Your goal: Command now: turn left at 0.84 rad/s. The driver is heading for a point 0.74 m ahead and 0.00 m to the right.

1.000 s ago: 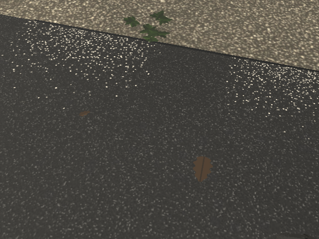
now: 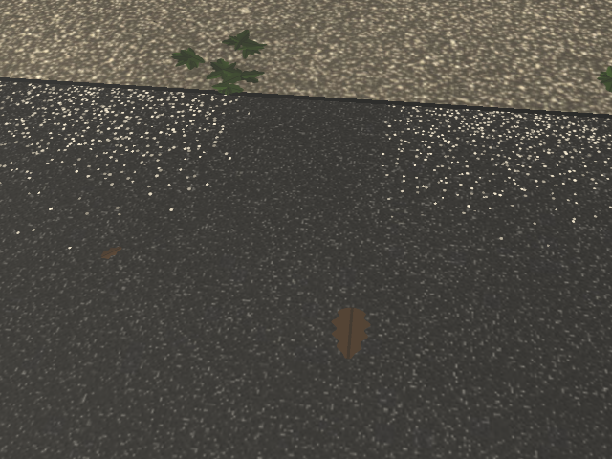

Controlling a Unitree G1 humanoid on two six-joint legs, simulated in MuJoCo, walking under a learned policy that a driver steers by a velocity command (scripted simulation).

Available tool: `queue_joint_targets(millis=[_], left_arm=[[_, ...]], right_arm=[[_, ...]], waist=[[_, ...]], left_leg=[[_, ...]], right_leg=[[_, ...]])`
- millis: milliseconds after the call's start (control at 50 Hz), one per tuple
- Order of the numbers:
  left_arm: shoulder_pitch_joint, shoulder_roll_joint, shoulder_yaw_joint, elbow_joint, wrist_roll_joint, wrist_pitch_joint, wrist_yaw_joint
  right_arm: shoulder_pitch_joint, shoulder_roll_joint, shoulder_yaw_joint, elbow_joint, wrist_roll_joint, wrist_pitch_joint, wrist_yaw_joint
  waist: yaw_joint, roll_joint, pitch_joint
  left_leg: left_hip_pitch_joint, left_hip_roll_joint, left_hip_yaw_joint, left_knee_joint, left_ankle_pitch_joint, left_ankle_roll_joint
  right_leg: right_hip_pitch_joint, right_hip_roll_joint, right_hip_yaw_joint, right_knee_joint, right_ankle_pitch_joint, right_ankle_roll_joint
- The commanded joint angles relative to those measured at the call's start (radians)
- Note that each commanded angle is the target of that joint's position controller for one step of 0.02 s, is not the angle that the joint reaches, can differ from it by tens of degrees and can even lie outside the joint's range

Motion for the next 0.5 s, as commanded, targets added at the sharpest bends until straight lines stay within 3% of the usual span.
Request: queue_joint_targets(millis=[20,80,180,280,300,320,340,360,380,400,420,440,460,500], left_arm=[[-0.083,0.111,0.017,-0.093,-0.003,-0.014,0.025],[-0.003,0.140,0.025,-0.071,0.005,0.003,0.030],[-0.016,0.193,0.044,-0.057,-0.007,0.011,0.013],[-0.020,0.211,0.057,-0.028,-0.045,-0.004,-0.017],[-0.020,0.215,0.056,-0.018,-0.058,-0.007,-0.023],[-0.033,0.206,0.050,-0.007,-0.072,-0.010,-0.026],[0.004,0.167,0.032,0.012,-0.066,-0.020,-0.031],[-0.024,0.058,-0.018,-0.039,0.009,-0.030,-0.038],[0.015,0.088,-0.014,-0.006,-0.001,-0.023,-0.040],[-0.019,0.144,0.000,0.021,-0.038,-0.009,-0.040],[-0.023,0.126,-0.003,0.017,-0.057,-0.001,-0.038],[-0.018,0.130,-0.001,0.034,-0.051,0.008,-0.024],[-0.004,0.151,0.007,0.041,-0.039,0.021,-0.012],[0.047,0.181,0.023,0.046,-0.046,0.037,-0.001]], right_arm=[[-0.002,-0.051,-0.008,-0.064,0.006,-0.003,0.011],[-0.081,-0.025,0.013,-0.113,0.007,-0.003,0.021],[-0.109,-0.012,0.024,-0.144,-0.002,-0.001,0.041],[-0.117,-0.011,0.017,-0.152,-0.001,0.024,0.056],[-0.101,-0.008,0.013,-0.153,-0.005,0.027,0.056],[-0.035,-0.015,0.005,-0.134,-0.011,0.025,0.051],[0.053,-0.077,-0.012,-0.108,-0.021,0.020,0.035],[0.116,-0.161,-0.015,-0.115,-0.040,0.005,0.009],[0.062,-0.100,0.017,-0.116,-0.063,-0.019,0.008],[0.047,0.002,0.051,-0.100,-0.065,-0.038,0.019],[-0.004,0.018,0.054,-0.068,-0.056,-0.052,0.022],[-0.049,0.001,0.049,-0.060,-0.050,-0.057,0.020],[-0.088,-0.017,0.043,-0.051,-0.049,-0.061,0.015],[-0.110,-0.065,0.025,-0.048,-0.058,-0.056,-0.004]], waist=[[-0.007,-0.140,-0.037],[0.048,-0.153,-0.052],[0.052,-0.165,-0.056],[0.039,-0.187,-0.070],[0.018,-0.182,-0.083],[-0.030,-0.159,-0.109],[-0.063,-0.066,-0.168],[-0.056,0.221,-0.272],[-0.050,0.195,-0.393],[-0.072,0.073,-0.345],[-0.038,0.089,-0.245],[-0.024,0.065,-0.186],[-0.007,0.080,-0.139],[0.012,0.095,-0.120]], left_leg=[[-0.174,0.086,0.050,0.140,0.076,-0.042],[-0.198,0.122,0.094,0.034,0.096,-0.065],[-0.098,0.156,0.147,-0.140,0.105,-0.044],[0.106,0.108,0.218,-0.361,0.059,0.028],[0.171,0.082,0.218,-0.452,0.061,0.054],[0.305,0.047,0.218,-0.607,0.169,0.090],[0.541,0.071,0.142,-0.708,0.473,0.135],[0.864,0.371,-0.198,-0.610,1.112,0.241],[0.743,0.546,-0.271,-0.628,1.096,0.444],[0.664,0.459,-0.141,-0.645,1.007,0.419],[0.613,0.385,-0.047,-0.651,0.875,0.359],[0.563,0.347,-0.002,-0.675,0.765,0.315],[0.475,0.341,0.037,-0.699,0.776,0.306],[0.432,0.352,0.083,-0.732,0.772,0.319]], right_leg=[[0.151,-0.269,0.123,-0.106,0.583,-0.129],[0.240,-0.305,0.084,-0.115,0.592,-0.161],[0.236,-0.354,-0.015,-0.119,0.580,-0.163],[0.193,-0.369,-0.101,-0.031,0.645,-0.111],[0.187,-0.366,-0.099,0.017,0.674,-0.098],[0.144,-0.337,-0.126,0.109,0.689,-0.066],[0.007,-0.276,-0.168,0.253,0.582,0.000],[-0.332,-0.181,-0.172,0.537,-0.237,0.083],[-0.348,-0.146,-0.017,0.689,-0.438,0.128],[-0.299,-0.174,0.064,0.698,-0.421,0.135],[-0.325,-0.170,0.079,0.645,-0.399,0.133],[-0.328,-0.168,0.078,0.605,-0.346,0.140],[-0.282,-0.152,0.071,0.607,-0.264,0.156],[-0.275,-0.113,0.032,0.686,-0.201,0.178]])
